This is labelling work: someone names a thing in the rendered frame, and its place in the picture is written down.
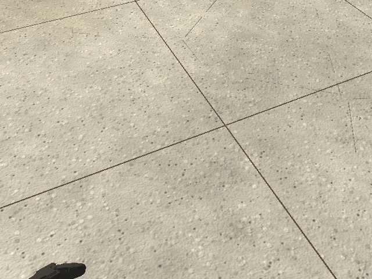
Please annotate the robot left hand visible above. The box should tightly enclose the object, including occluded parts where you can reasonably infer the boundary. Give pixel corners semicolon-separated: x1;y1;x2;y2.
29;263;86;279

